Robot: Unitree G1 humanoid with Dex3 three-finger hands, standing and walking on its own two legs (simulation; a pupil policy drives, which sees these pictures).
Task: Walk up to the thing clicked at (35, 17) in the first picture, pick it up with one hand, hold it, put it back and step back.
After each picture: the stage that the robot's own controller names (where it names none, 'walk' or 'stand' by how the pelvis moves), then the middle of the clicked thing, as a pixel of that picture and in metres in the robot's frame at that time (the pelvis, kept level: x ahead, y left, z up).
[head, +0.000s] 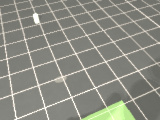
stand; (36, 18) +1.87 +0.65 -0.72
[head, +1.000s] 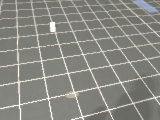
walk; (52, 27) +1.81 +0.34 -0.69
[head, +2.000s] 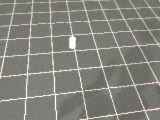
walk; (72, 42) +1.24 +0.10 -0.71
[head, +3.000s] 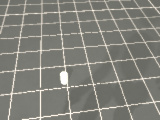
walk; (64, 78) +0.83 +0.17 -0.71
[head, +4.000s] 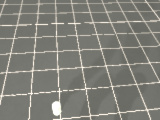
walk; (56, 108) +0.54 +0.18 -0.71
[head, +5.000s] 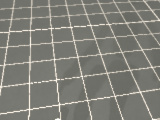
stand; out of the picture +0.40 +0.15 -0.71
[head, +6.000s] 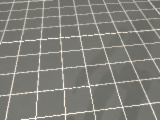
stand; out of the picture +0.37 +0.17 -0.72
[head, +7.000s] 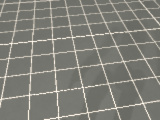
stand; out of the picture +0.35 +0.20 -0.71
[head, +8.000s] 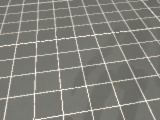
stand; out of the picture +0.38 +0.19 -0.73
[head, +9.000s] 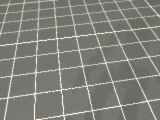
stand; out of the picture +0.36 +0.19 -0.73
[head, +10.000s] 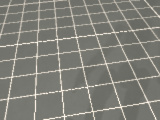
go down; out of the picture +0.36 +0.19 -0.73
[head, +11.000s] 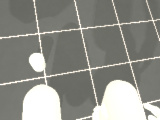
go down; (38, 62) +0.45 +0.18 -0.37
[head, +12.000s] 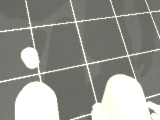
go down; (30, 58) +0.45 +0.19 -0.31
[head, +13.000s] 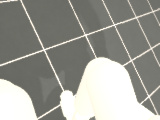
close in; out of the picture +0.45 +0.24 -0.23
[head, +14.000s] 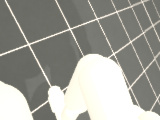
close; out of the picture +0.45 +0.25 -0.23
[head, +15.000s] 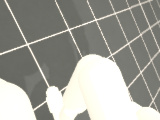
lift; out of the picture +0.41 +0.21 -0.24
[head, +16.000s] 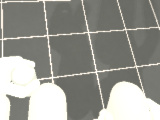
lift; (26, 81) +0.32 +0.21 -0.09
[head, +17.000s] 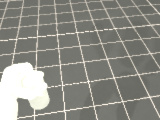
hold; (36, 91) +0.33 +0.17 +0.03
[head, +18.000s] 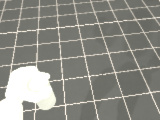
hold; (42, 93) +0.32 +0.16 -0.01
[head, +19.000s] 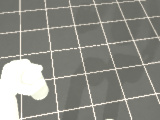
crouch; (35, 84) +0.36 +0.17 -0.07
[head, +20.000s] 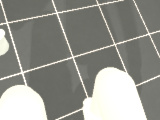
lower; out of the picture +0.49 +0.22 -0.13
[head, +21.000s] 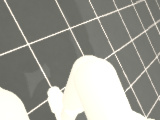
lower; out of the picture +0.44 +0.26 -0.24
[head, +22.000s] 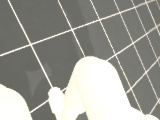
lower; out of the picture +0.44 +0.26 -0.24
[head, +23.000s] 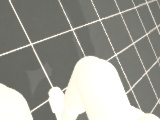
lower; out of the picture +0.44 +0.26 -0.24
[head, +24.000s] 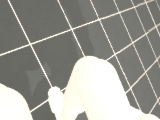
lower; out of the picture +0.44 +0.26 -0.24
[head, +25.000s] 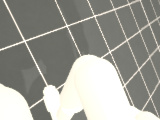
open; out of the picture +0.43 +0.24 -0.24
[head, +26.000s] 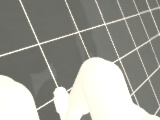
stand; out of the picture +0.42 +0.24 -0.24
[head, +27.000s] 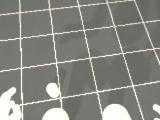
walk; (53, 90) +0.42 +0.17 -0.52
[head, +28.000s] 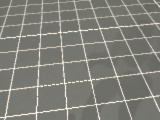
stand; out of the picture +0.38 +0.16 -0.66
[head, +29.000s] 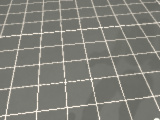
stand; out of the picture +0.38 +0.16 -0.67
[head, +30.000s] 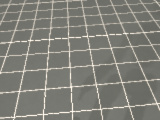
stand; out of the picture +0.39 +0.15 -0.71
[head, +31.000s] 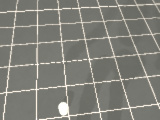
walk; (63, 109) +0.43 +0.12 -0.71
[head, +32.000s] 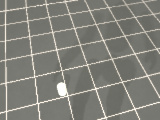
walk; (62, 89) +0.59 +0.17 -0.70
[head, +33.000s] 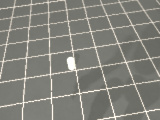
walk; (71, 63) +0.92 +0.20 -0.70
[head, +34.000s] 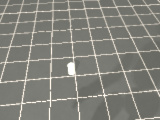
stand; (71, 68) +0.97 +0.14 -0.72
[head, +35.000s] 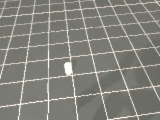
stand; (68, 68) +0.99 +0.18 -0.72
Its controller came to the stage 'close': yes
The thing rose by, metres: 0.69
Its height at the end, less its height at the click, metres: +0.00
